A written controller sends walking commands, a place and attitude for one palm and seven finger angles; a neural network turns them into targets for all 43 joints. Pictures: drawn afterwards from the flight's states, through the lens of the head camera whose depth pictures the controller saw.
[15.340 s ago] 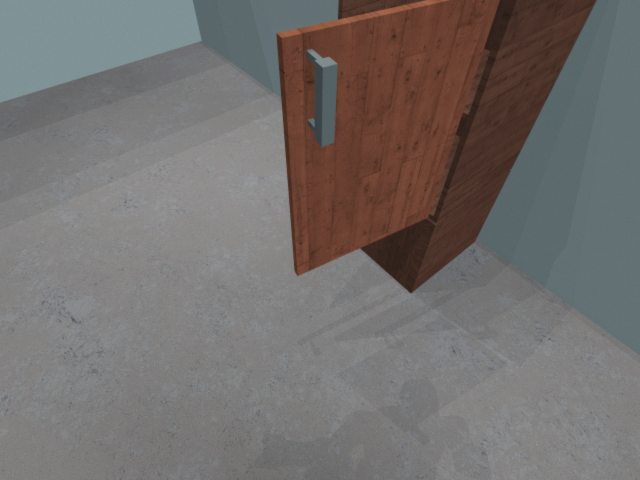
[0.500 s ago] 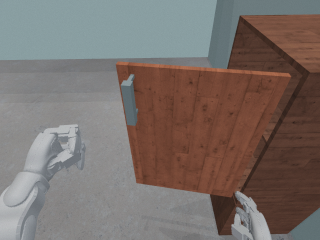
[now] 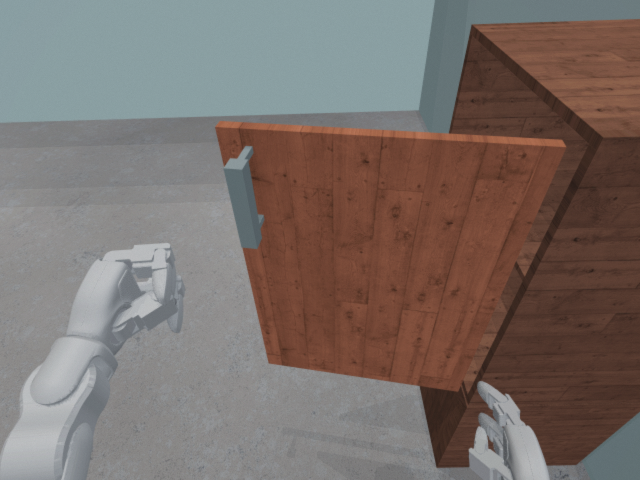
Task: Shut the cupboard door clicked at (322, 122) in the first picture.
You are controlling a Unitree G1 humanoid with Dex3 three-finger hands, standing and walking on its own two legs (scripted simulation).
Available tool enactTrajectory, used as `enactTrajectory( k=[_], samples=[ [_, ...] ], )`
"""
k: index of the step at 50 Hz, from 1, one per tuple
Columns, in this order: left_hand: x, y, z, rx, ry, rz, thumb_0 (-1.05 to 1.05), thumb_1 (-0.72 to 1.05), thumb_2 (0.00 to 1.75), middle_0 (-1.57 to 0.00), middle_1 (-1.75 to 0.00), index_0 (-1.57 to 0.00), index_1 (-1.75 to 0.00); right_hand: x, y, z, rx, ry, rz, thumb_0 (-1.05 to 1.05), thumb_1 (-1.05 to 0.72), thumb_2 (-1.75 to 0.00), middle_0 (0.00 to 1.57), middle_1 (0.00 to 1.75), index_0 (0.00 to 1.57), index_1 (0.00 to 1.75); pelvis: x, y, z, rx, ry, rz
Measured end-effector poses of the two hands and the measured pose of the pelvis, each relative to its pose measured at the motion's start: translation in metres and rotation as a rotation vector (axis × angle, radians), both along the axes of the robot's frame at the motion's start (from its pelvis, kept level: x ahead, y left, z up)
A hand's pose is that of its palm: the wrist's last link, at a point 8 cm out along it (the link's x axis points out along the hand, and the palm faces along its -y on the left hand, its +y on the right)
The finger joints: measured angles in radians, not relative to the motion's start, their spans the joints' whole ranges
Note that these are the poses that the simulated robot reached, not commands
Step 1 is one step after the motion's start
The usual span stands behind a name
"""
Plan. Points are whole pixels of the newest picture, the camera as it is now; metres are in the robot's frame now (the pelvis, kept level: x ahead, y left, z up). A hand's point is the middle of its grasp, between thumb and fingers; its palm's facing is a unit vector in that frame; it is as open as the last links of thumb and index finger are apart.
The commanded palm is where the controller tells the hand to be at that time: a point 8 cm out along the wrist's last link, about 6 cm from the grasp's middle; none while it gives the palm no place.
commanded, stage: bring the fist close to the handle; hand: left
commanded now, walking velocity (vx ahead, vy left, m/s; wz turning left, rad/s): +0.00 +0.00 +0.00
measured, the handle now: (249, 197) +0.43 +0.15 +0.16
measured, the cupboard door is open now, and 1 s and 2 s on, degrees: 79 79 74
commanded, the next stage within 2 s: push the door shut along its arc in 1.22 s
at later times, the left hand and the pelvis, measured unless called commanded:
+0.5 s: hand (216, 270) +0.30 +0.15 +0.16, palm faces -0.03 -1.00 -0.09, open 3.1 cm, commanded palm +0.27 +0.19 +0.17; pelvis +0.02 -0.01 +0.00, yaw -1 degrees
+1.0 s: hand (252, 250) +0.33 +0.12 +0.16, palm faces -0.06 -1.00 -0.07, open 3.1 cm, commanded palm +0.30 +0.16 +0.17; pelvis +0.02 +0.00 +0.00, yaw -1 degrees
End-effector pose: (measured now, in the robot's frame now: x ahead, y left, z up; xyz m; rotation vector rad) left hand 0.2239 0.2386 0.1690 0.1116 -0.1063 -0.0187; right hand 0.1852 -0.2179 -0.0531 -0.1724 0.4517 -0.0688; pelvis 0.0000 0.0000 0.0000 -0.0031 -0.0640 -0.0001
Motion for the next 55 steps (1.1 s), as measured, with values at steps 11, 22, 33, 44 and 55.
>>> enactTrajectory(
  k=[11, 22, 33, 44, 55],
  samples=[
    [0.033, -0.020, -0.002, -0.002, 0.018, -0.013, 0.01, 0.90, 0.90, -1.30, -1.50, -1.30, -1.50, 0.005, -0.013, -0.004, 0.012, 0.027, -0.022, 0.02, -0.90, -0.90, 0.20, 0.30, 0.20, 0.30, 0.010, -0.008, 0.000, 0.008, 0.023, -0.013],
    [0.047, -0.028, -0.004, -0.016, 0.014, -0.011, 0.01, 0.90, 0.90, -1.30, -1.50, -1.30, -1.50, 0.012, -0.021, -0.007, 0.004, 0.053, -0.033, 0.02, -0.90, -0.90, 0.20, 0.30, 0.20, 0.30, 0.019, -0.010, 0.000, 0.008, 0.036, -0.012],
    [0.070, -0.049, -0.004, -0.035, 0.015, -0.046, 0.01, 0.90, 0.90, -1.30, -1.50, -1.30, -1.50, 0.018, -0.008, -0.008, 0.021, 0.070, -0.023, 0.02, -0.90, -0.90, 0.20, 0.30, 0.20, 0.30, 0.021, -0.005, 0.000, 0.009, 0.036, -0.012],
    [0.086, -0.063, -0.001, -0.048, 0.019, -0.050, 0.01, 0.90, 0.90, -1.30, -1.50, -1.30, -1.50, 0.016, 0.000, -0.011, 0.044, 0.115, -0.019, 0.02, -0.90, -0.90, 0.20, 0.30, 0.20, 0.30, 0.025, -0.001, 0.001, 0.009, 0.035, -0.024],
    [0.083, -0.065, -0.001, -0.047, 0.016, -0.042, 0.02, 0.90, 0.90, -1.30, -1.50, -1.30, -1.50, 0.013, -0.002, -0.012, 0.038, 0.145, -0.031, 0.02, -0.90, -0.90, 0.20, 0.30, 0.20, 0.30, 0.025, 0.001, 0.002, 0.008, 0.028, -0.027]
  ],
)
